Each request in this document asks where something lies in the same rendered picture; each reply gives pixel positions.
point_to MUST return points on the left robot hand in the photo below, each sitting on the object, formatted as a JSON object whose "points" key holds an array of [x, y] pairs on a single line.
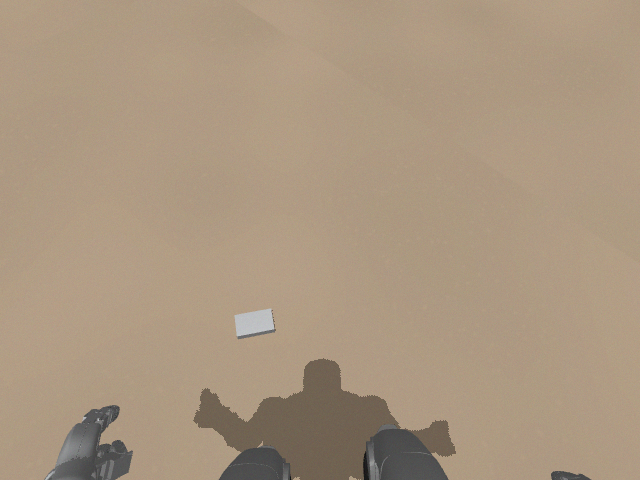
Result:
{"points": [[82, 442]]}

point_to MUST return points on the left robot arm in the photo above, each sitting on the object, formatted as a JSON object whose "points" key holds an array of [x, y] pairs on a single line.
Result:
{"points": [[77, 469]]}

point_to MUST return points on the small box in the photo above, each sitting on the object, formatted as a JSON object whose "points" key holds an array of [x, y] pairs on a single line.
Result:
{"points": [[254, 323]]}

